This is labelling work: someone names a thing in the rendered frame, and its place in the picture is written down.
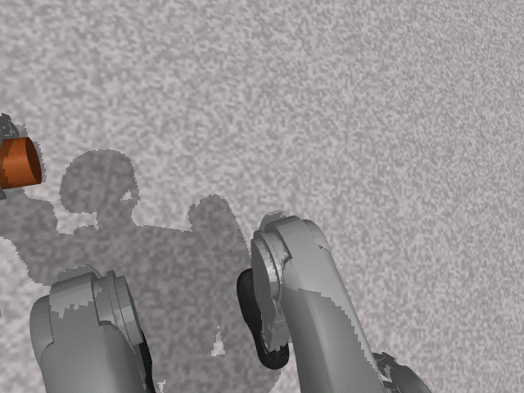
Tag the right robot hand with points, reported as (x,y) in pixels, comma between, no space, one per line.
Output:
(404,379)

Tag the right robot foot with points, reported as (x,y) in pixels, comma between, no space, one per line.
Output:
(252,316)

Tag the can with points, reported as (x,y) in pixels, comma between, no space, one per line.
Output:
(19,163)

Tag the left robot foot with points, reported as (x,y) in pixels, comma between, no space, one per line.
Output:
(146,358)

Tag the left robot hand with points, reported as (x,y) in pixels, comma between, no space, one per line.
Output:
(7,130)

